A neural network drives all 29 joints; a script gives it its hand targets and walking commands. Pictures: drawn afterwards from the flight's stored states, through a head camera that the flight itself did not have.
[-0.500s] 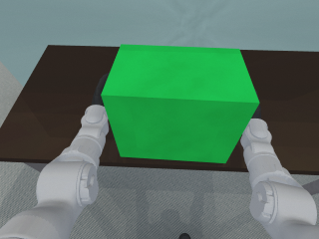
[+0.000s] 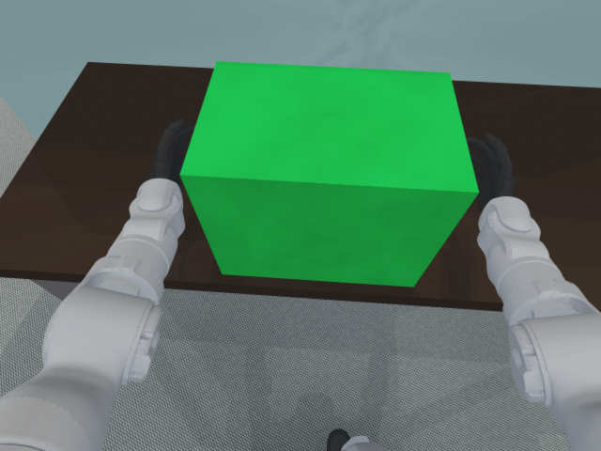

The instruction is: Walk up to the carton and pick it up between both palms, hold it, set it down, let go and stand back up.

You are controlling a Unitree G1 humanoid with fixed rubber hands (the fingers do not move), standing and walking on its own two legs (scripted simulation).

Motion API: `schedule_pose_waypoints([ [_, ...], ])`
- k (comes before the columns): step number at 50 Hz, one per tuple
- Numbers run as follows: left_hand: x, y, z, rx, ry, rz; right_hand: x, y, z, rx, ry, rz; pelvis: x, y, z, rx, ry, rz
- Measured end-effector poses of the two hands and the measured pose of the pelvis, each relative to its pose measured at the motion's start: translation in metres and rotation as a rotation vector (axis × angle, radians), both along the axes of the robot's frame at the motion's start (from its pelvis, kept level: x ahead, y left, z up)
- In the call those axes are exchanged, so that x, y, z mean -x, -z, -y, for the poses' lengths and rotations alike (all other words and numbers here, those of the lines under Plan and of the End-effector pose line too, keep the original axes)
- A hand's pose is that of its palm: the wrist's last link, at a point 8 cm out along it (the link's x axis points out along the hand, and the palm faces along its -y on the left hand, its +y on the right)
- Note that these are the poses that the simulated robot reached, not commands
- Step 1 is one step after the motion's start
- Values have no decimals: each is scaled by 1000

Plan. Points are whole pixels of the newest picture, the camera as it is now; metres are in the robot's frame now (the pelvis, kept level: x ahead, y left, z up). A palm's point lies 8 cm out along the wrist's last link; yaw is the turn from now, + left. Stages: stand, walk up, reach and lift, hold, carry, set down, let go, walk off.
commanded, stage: set down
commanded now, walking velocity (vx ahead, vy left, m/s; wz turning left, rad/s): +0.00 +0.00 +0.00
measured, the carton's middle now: (323, 184) +0.46 -0.04 +0.05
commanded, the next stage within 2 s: none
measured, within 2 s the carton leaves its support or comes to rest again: neither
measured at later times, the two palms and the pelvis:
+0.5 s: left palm (136, 155) +0.45 +0.19 +0.13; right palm (519, 173) +0.40 -0.27 +0.13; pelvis -0.02 -0.01 +0.01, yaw +2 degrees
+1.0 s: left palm (129, 123) +0.46 +0.19 +0.17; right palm (559, 154) +0.40 -0.30 +0.16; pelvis +0.00 +0.00 +0.01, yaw +1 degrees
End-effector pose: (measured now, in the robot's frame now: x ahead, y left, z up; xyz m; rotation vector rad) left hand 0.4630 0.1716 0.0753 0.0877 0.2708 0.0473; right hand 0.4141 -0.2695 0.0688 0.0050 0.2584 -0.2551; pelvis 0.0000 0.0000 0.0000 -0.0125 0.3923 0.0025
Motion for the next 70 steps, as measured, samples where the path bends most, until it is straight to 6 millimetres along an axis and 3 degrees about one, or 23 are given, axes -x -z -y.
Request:
schedule_pose_waypoints([
  [7,0,-32,-11,1,-13,17,3,-35,17,14,-3,20,11,0,5,-18,0,16],
  [12,-3,-53,-15,-5,-18,25,1,-54,16,15,-10,17,18,0,8,-25,-5,33],
  [18,1,-67,-10,4,22,59,4,-63,7,3,-27,36,19,-4,9,-20,-14,59],
  [27,9,-52,-23,5,-12,-5,12,-56,-2,2,-11,-1,18,-9,7,-16,-23,97],
  [35,13,-55,-24,-1,4,17,16,-54,-3,-21,-3,16,10,-13,3,-5,-27,129],
  [46,21,-65,-25,19,12,-34,30,-63,13,-25,27,20,-1,-18,-1,-10,-22,178],
  [48,11,-77,-22,20,-11,-56,23,-74,22,-32,45,8,-1,-15,-1,-14,-22,138],
  [54,-20,-139,2,34,56,21,1,-130,30,-10,41,35,3,-16,-1,-7,-3,130],
  [57,-26,-153,7,33,82,46,-1,-145,29,10,40,28,3,-21,0,-13,3,163],
  [61,-21,-141,6,10,109,41,5,-136,25,17,34,18,0,-26,-1,-13,5,222],
  [70,20,-57,-14,27,77,-56,41,-59,16,-33,32,2,-9,-26,-5,0,16,266],
])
